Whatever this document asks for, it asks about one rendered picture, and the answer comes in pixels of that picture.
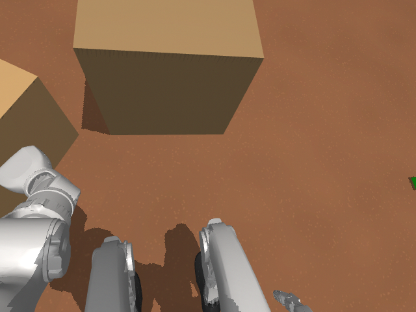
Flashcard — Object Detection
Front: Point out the left robot hand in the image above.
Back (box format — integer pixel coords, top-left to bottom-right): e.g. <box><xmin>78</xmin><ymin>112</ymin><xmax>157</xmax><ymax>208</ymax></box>
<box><xmin>0</xmin><ymin>146</ymin><xmax>53</xmax><ymax>194</ymax></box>

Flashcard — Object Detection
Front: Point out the right robot foot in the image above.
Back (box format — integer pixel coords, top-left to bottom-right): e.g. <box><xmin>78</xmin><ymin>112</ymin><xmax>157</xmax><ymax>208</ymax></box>
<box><xmin>194</xmin><ymin>252</ymin><xmax>220</xmax><ymax>312</ymax></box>

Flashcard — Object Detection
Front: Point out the right robot hand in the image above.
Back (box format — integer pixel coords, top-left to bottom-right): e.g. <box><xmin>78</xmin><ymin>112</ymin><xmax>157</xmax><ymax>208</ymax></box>
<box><xmin>273</xmin><ymin>290</ymin><xmax>313</xmax><ymax>312</ymax></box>

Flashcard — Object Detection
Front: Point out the left robot arm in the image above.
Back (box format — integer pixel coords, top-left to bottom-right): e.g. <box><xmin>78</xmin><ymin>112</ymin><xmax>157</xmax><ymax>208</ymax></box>
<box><xmin>0</xmin><ymin>168</ymin><xmax>81</xmax><ymax>312</ymax></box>

